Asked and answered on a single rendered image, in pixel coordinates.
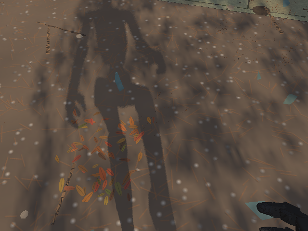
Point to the robot right hand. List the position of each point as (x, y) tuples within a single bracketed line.
[(286, 212)]

